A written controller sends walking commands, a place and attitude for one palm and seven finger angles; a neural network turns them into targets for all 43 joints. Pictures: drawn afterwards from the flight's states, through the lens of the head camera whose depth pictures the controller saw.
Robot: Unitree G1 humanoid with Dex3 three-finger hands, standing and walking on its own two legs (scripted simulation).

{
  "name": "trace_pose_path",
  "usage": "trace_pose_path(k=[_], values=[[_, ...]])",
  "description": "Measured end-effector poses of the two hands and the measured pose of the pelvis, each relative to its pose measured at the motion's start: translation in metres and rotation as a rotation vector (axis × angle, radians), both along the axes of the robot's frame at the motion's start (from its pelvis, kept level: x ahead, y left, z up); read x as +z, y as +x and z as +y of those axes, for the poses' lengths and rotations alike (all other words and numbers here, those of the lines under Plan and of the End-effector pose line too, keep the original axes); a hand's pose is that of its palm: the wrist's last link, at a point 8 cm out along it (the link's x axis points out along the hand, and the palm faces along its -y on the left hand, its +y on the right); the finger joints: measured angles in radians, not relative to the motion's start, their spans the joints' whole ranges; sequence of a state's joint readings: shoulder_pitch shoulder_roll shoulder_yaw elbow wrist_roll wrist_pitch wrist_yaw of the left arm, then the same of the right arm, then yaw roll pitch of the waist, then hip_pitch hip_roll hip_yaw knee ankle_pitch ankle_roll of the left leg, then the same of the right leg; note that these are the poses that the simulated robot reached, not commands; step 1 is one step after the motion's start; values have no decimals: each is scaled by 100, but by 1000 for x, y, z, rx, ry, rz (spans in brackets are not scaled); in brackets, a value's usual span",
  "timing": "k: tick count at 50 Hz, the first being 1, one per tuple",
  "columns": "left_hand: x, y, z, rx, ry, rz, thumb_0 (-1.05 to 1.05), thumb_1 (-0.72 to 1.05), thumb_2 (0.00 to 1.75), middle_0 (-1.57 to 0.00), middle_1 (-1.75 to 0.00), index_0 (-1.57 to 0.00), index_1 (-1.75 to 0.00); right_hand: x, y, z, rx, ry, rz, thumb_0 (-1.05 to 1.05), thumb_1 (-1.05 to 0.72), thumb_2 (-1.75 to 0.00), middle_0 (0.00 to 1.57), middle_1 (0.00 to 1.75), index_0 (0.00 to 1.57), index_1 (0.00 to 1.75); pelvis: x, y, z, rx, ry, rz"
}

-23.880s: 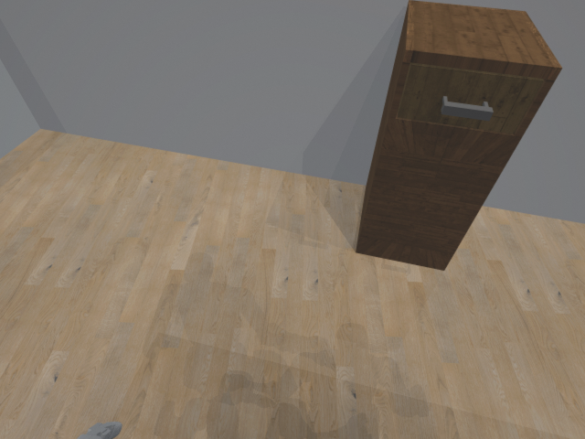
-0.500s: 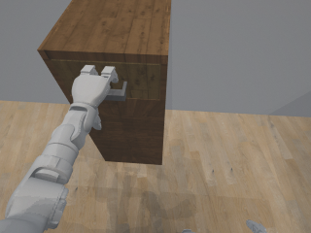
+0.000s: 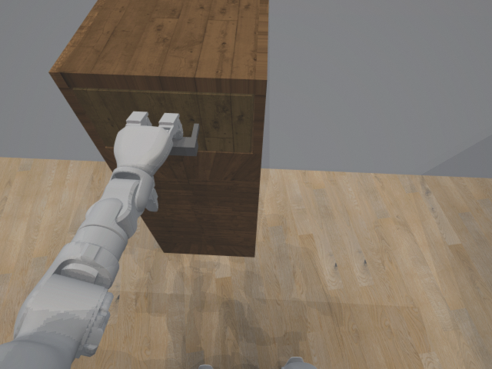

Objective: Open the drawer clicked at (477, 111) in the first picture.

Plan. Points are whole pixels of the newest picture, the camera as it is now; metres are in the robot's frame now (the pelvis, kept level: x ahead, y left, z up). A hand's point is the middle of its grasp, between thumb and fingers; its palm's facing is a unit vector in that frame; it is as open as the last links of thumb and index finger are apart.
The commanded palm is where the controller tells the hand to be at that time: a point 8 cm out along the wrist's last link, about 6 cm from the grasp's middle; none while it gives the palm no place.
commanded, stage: lower the fingers behind the handle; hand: left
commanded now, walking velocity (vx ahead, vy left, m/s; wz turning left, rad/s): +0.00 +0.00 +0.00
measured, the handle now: (167, 136) +0.53 +0.17 +0.02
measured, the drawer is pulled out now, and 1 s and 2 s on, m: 0.00 0.00 0.00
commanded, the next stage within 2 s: lift the fingers back up to retry in 0.78 s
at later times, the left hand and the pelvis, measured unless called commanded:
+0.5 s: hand (156, 165) +0.45 +0.17 +0.03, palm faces +0.02 +0.00 -1.00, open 14.3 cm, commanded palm +0.42 +0.17 +0.06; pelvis -0.01 -0.01 -0.01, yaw +0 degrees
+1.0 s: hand (156, 165) +0.45 +0.17 +0.03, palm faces +0.00 +0.00 -1.00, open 14.3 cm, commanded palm +0.42 +0.17 +0.08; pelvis -0.01 -0.01 +0.00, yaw -1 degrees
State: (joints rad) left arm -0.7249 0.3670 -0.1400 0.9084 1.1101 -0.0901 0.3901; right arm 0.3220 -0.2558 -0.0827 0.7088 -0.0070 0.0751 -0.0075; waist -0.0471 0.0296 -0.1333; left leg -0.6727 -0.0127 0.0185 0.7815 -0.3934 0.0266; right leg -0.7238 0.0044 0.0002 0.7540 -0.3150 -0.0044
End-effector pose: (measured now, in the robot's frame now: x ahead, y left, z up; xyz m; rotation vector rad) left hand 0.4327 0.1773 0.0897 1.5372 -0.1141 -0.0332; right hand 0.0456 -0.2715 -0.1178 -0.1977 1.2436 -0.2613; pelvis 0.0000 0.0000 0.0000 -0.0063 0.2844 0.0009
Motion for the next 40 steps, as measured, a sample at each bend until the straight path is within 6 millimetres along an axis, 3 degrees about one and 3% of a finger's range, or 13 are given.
trace_pose_path(k=[13, 26, 40], values=[[3, 6, -10, 107, 39, 54, 0, -49, 30, -29, -128, -30, -121, 0, 2, 13, -26, 40, -58, 1, -91, -90, 20, 30, 20, 30, 2, -8, -2, -16, 7, -13], [-3, -2, -6, 70, 30, 32, 0, -49, 30, -21, -125, -22, -116, -5, -16, -3, -12, 0, -15, 1, -91, -90, 20, 30, 20, 30, -6, -13, -7, -10, 8, 6], [-2, 0, -9, 89, 39, 34, 0, -49, 30, -23, -124, -23, -119, -6, -11, -2, -18, 12, -34, 1, -91, -90, 20, 30, 20, 30, -5, -14, -9, -8, 8, 5]])
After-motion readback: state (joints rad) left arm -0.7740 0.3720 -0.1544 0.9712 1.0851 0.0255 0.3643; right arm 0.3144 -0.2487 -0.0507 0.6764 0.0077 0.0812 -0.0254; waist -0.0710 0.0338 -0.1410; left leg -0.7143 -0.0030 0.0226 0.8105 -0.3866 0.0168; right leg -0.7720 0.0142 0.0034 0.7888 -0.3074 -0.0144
